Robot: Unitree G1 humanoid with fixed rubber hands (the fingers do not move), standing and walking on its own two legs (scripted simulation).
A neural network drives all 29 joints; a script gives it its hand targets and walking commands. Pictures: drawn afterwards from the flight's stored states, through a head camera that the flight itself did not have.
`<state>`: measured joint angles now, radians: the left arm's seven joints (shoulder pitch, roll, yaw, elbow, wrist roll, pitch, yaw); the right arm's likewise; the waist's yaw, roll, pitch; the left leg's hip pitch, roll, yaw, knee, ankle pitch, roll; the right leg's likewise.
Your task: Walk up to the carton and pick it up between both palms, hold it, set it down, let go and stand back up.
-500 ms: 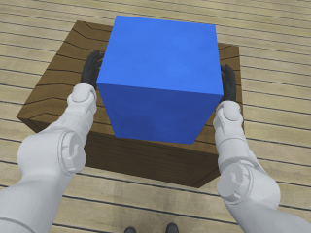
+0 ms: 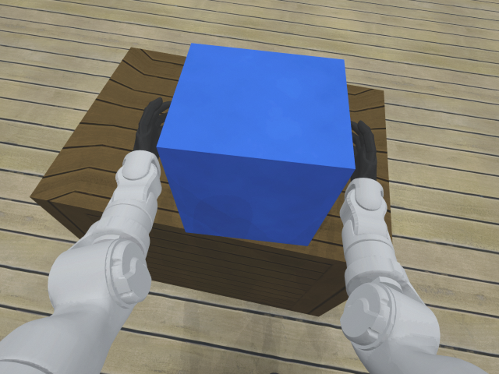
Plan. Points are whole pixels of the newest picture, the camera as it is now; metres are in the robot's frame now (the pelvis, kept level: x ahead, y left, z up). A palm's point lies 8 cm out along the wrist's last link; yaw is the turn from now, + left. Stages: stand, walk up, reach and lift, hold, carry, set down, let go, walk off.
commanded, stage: reach and lift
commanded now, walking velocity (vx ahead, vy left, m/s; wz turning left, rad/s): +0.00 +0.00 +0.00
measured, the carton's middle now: (255, 155) +0.49 -0.02 +0.00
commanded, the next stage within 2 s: none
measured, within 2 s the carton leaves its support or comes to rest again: leaves its support in 0.58 s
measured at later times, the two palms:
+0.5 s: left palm (138, 165) +0.41 +0.17 +0.07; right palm (362, 187) +0.38 -0.18 +0.06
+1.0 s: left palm (120, 145) +0.40 +0.17 +0.13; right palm (381, 166) +0.37 -0.18 +0.13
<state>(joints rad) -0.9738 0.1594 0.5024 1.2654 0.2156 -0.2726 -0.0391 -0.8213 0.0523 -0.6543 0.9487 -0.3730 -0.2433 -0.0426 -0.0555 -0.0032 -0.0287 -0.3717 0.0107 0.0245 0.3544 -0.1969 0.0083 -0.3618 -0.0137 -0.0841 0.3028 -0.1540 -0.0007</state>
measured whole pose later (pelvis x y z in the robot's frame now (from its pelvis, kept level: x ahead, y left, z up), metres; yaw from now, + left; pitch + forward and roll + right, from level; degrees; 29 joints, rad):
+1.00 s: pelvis -0.03 +0.00 +0.00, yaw -1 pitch +2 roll +0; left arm -0.92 0.13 0.40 1.04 0.18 0.04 -0.03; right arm -0.81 0.00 -0.53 0.90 -0.23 -0.02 -0.04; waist -0.01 -0.04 -0.03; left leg -0.18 0.00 0.06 0.29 -0.14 0.02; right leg -0.20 -0.03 -0.07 0.28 -0.12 0.00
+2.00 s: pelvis -0.05 +0.00 +0.00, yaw +1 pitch -7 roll +0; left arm -0.70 0.03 0.35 0.40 0.29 0.55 -0.03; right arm -0.74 -0.06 -0.26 0.73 0.01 0.17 -0.06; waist -0.06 -0.05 0.02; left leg -0.04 0.01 0.02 0.31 -0.15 0.01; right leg -0.03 -0.02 -0.09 0.27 -0.12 0.00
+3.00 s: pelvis -0.05 -0.01 +0.00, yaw +1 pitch -9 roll +0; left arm -0.73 0.05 0.39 0.21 0.33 0.77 -0.08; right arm -0.84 -0.10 -0.15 0.64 0.13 0.35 -0.10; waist -0.08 -0.05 -0.01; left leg 0.00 0.01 0.01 0.30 -0.15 0.00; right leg 0.01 0.00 -0.09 0.26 -0.12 -0.02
